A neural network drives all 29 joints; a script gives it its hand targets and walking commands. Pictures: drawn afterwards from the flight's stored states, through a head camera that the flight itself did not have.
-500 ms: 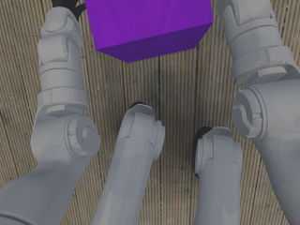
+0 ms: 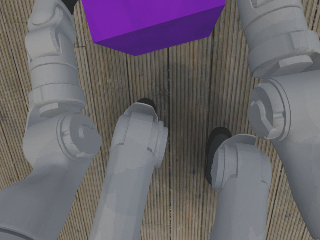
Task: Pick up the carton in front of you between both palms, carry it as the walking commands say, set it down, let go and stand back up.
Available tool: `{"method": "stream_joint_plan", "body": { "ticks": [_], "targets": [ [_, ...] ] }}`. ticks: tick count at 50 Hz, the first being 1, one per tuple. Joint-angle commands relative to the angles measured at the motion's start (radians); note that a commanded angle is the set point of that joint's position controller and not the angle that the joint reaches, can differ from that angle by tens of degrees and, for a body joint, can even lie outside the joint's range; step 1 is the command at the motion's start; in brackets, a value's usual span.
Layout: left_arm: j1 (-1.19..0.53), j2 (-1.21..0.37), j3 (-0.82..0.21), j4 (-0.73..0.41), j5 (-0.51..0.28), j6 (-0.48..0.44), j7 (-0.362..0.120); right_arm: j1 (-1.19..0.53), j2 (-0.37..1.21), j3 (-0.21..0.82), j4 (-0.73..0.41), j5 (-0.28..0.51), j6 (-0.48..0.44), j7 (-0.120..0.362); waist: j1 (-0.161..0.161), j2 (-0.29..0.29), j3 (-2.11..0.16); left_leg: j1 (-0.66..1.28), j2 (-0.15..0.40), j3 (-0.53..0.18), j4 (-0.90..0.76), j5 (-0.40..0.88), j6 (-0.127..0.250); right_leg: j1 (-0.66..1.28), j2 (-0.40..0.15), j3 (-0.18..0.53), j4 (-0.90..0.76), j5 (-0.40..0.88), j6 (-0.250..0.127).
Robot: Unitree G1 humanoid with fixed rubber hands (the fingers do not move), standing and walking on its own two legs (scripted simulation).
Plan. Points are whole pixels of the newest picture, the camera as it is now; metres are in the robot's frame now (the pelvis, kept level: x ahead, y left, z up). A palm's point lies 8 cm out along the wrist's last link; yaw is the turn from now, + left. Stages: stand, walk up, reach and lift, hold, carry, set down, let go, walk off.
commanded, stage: set down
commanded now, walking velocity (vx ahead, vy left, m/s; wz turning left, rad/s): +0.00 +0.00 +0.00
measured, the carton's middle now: out of the picture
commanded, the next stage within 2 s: let go in 1.80 s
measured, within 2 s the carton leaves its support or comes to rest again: rests again in 0.54 s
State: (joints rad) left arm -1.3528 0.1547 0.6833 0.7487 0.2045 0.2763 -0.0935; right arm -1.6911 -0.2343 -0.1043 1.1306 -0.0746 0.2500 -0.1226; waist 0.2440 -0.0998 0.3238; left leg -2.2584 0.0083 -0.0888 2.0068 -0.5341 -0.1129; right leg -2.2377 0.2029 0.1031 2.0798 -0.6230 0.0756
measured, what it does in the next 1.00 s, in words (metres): stands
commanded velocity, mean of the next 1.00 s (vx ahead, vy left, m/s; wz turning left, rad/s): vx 0.00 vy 0.00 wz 0.00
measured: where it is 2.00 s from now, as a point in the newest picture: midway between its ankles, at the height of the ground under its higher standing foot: (178, 151)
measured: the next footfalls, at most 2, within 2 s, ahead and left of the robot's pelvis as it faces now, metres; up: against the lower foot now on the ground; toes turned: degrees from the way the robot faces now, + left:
none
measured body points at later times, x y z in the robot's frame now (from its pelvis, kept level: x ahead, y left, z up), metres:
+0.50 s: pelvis +0.00 +0.00 -0.01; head +0.39 +0.05 +0.20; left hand +0.48 +0.33 -0.20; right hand +0.61 +0.04 -0.20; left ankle +0.11 +0.16 -0.37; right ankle +0.09 -0.12 -0.37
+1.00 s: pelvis -0.01 +0.01 +0.00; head +0.36 +0.08 +0.24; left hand +0.48 +0.38 -0.13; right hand +0.63 +0.05 -0.13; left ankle +0.11 +0.15 -0.37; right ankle +0.08 -0.12 -0.37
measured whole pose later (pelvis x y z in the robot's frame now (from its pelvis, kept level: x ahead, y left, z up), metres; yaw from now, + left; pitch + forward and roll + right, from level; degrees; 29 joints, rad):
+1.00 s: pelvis -0.01 +0.01 +0.00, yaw +4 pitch +39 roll +0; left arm -1.41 0.31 0.40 0.89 -0.16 0.16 0.06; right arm -1.66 -0.42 0.10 1.01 0.13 0.26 -0.10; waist 0.26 -0.04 0.36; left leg -2.21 0.00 -0.04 2.03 -0.49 -0.05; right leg -2.12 0.07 0.07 2.13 -0.68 0.07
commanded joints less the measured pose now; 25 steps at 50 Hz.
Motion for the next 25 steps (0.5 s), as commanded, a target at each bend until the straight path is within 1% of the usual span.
{"method": "stream_joint_plan", "body": {
  "ticks": [1, 2, 3, 4, 5, 6, 7, 8, 9, 10, 11, 12, 13, 14, 15, 16, 17, 18, 19, 20, 21, 22, 23, 24, 25],
  "targets": [
    [-0.58, -0.423, -0.31, 0.009, -0.041, -0.019, -0.178, -0.275, 0.682, 0.099, 0.044, 0.03, -0.012, 0.204, 0.123, -0.138, -0.92, 0.455, -0.059, 0.215, -0.102, 0.317, 0.065, 0.435, -0.014, -0.168, -0.151, 0.214, -0.058],
    [-0.542, -0.38, -0.254, 0.038, -0.01, -0.026, -0.163, -0.255, 0.694, 0.14, 0.01, 0.039, -0.016, 0.203, 0.168, -0.134, -0.905, 0.485, -0.065, 0.233, -0.103, 0.338, 0.07, 0.391, -0.005, -0.138, -0.186, 0.189, -0.055],
    [-0.517, -0.411, -0.27, 0.046, -0.034, -0.025, -0.167, -0.245, 0.637, 0.087, 0.065, 0.01, -0.011, 0.208, 0.105, -0.151, -0.892, 0.452, -0.076, 0.22, -0.117, 0.304, 0.064, 0.467, -0.007, -0.167, -0.163, 0.193, -0.059],
    [-0.507, -0.382, -0.262, 0.065, -0.03, -0.028, -0.164, -0.245, 0.629, 0.115, 0.009, 0.038, -0.022, 0.204, 0.123, -0.137, -0.855, 0.448, -0.064, 0.231, -0.093, 0.291, 0.058, 0.428, -0.011, -0.15, -0.16, 0.179, -0.058],
    [-0.497, -0.409, -0.255, 0.05, -0.005, -0.03, -0.162, -0.251, 0.581, 0.102, 0.026, 0.001, -0.026, 0.195, 0.098, -0.175, -0.88, 0.468, -0.076, 0.212, -0.096, 0.344, 0.065, 0.404, -0.009, -0.177, -0.165, 0.203, -0.057],
    [-0.524, -0.4, -0.277, 0.047, -0.058, -0.037, -0.155, -0.188, 0.599, 0.073, 0.078, -0.019, -0.022, 0.2, 0.058, -0.167, -0.879, 0.477, -0.073, 0.204, -0.093, 0.305, 0.069, 0.4, -0.011, -0.179, -0.152, 0.189, -0.053],
    [-0.475, -0.328, -0.223, 0.056, 0.011, -0.04, -0.144, -0.198, 0.592, 0.086, 0.045, -0.021, -0.028, 0.197, 0.151, -0.168, -0.816, 0.429, -0.08, 0.212, -0.095, 0.318, 0.074, 0.386, -0.019, -0.16, -0.145, 0.193, -0.052],
    [-0.434, -0.367, -0.223, 0.092, -0.022, -0.035, -0.148, -0.205, 0.565, 0.074, 0.036, -0.036, -0.027, 0.204, 0.054, -0.211, -0.818, 0.402, -0.063, 0.198, -0.097, 0.296, 0.066, 0.421, -0.023, -0.156, -0.164, 0.214, -0.054],
    [-0.427, -0.394, -0.223, 0.101, -0.029, -0.021, -0.165, -0.188, 0.554, 0.076, 0.054, -0.046, -0.015, 0.206, 0.072, -0.154, -0.813, 0.373, -0.079, 0.224, -0.08, 0.3, 0.063, 0.448, -0.03, -0.136, -0.144, 0.208, -0.063],
    [-0.456, -0.388, -0.222, 0.095, -0.028, -0.036, -0.158, -0.183, 0.607, 0.093, 0.075, -0.033, -0.019, 0.206, 0.064, -0.174, -0.839, 0.414, -0.064, 0.205, -0.054, 0.309, 0.078, 0.405, -0.028, -0.14, -0.139, 0.214, -0.063],
    [-0.484, -0.379, -0.242, 0.077, -0.008, -0.027, -0.16, -0.16, 0.61, 0.05, 0.083, -0.045, -0.016, 0.221, 0.112, -0.18, -0.804, 0.402, -0.086, 0.211, -0.099, 0.302, 0.077, 0.388, -0.018, -0.167, -0.129, 0.191, -0.057],
    [-0.45, -0.335, -0.193, 0.117, 0.01, -0.034, -0.15, -0.193, 0.594, 0.096, 0.082, -0.037, -0.02, 0.222, 0.087, -0.186, -0.771, 0.397, -0.075, 0.21, -0.075, 0.283, 0.088, 0.39, -0.024, -0.131, -0.156, 0.193, -0.053],
    [-0.435, -0.328, -0.24, 0.094, 0.018, -0.038, -0.143, -0.213, 0.602, 0.098, 0.042, -0.011, -0.023, 0.23, 0.139, -0.166, -0.77, 0.348, -0.071, 0.204, -0.073, 0.287, 0.09, 0.437, -0.023, -0.118, -0.131, 0.215, -0.059],
    [-0.37, -0.314, -0.166, 0.135, 0.007, -0.038, -0.14, -0.203, 0.541, 0.133, -0.002, -0.024, -0.029, 0.22, 0.12, -0.206, -0.768, 0.388, -0.069, 0.207, -0.084, 0.287, 0.087, 0.414, -0.033, -0.122, -0.145, 0.224, -0.042],
    [-0.445, -0.327, -0.206, 0.117, 0.001, -0.036, -0.134, -0.163, 0.586, 0.042, 0.104, -0.047, -0.014, 0.222, 0.093, -0.203, -0.753, 0.346, -0.078, 0.204, -0.078, 0.255, 0.091, 0.436, -0.036, -0.122, -0.153, 0.191, -0.062],
    [-0.42, -0.317, -0.194, 0.139, -0.006, -0.044, -0.135, -0.174, 0.539, 0.088, 0.046, -0.034, -0.023, 0.216, 0.096, -0.152, -0.742, 0.395, -0.052, 0.213, -0.072, 0.268, 0.068, 0.431, -0.03, -0.122, -0.154, 0.204, -0.057],
    [-0.451, -0.268, -0.193, 0.11, 0.006, -0.04, -0.135, -0.137, 0.519, 0.027, 0.131, -0.067, -0.007, 0.213, 0.068, -0.187, -0.734, 0.359, -0.072, 0.198, -0.073, 0.246, 0.082, 0.446, -0.04, -0.137, -0.128, 0.18, -0.051],
    [-0.366, -0.241, -0.152, 0.155, 0.023, -0.045, -0.12, -0.135, 0.462, 0.082, 0.066, -0.038, -0.028, 0.205, 0.111, -0.172, -0.736, 0.387, -0.072, 0.19, -0.062, 0.28, 0.092, 0.374, -0.046, -0.129, -0.118, 0.175, -0.049],
    [-0.405, -0.283, -0.168, 0.126, 0.0, -0.045, -0.127, -0.158, 0.439, 0.074, 0.08, -0.048, -0.022, 0.21, 0.082, -0.181, -0.773, 0.441, -0.074, 0.185, -0.081, 0.284, 0.083, 0.421, -0.035, -0.159, -0.115, 0.177, -0.046],
    [-0.398, -0.217, -0.143, 0.093, 0.021, -0.062, -0.105, -0.135, 0.408, 0.057, 0.044, -0.042, -0.033, 0.197, 0.107, -0.146, -0.78, 0.468, -0.084, 0.205, -0.075, 0.306, 0.069, 0.403, -0.024, -0.161, -0.118, 0.172, -0.044],
    [-0.357, -0.21, -0.123, 0.167, 0.019, -0.069, -0.099, -0.171, 0.351, 0.077, 0.051, -0.034, -0.044, 0.186, 0.092, -0.157, -0.794, 0.469, -0.076, 0.193, -0.06, 0.332, 0.072, 0.403, -0.037, -0.156, -0.109, 0.192, -0.044],
    [-0.335, -0.152, -0.099, 0.145, 0.01, -0.085, -0.088, -0.179, 0.298, 0.12, -0.034, -0.013, -0.056, 0.164, 0.129, -0.145, -0.795, 0.481, -0.047, 0.195, -0.033, 0.335, 0.07, 0.429, -0.038, -0.145, -0.101, 0.219, -0.044],
    [-0.255, -0.093, -0.071, 0.192, 0.039, -0.098, -0.063, -0.187, 0.185, 0.09, 0.0, -0.016, -0.06, 0.143, 0.17, -0.113, -0.832, 0.414, -0.051, 0.226, -0.034, 0.335, 0.05, 0.502, -0.061, -0.126, -0.102, 0.249, -0.039],
    [-0.265, 0.043, -0.072, 0.179, 0.012, -0.123, -0.031, -0.185, 0.129, 0.107, -0.025, 0.014, -0.063, 0.118, 0.14, -0.154, -0.834, 0.455, -0.035, 0.202, -0.041, 0.352, 0.052, 0.534, -0.059, -0.133, -0.093, 0.273, -0.023],
    [-0.162, 0.201, 0.04, 0.201, 0.002, -0.151, 0.022, -0.161, -0.133, 0.076, -0.076, -0.039, -0.102, 0.066, 0.135, -0.178, -0.833, 0.439, -0.034, 0.205, -0.031, 0.389, 0.037, 0.567, -0.08, -0.118, -0.083, 0.33, -0.023]
  ]
}}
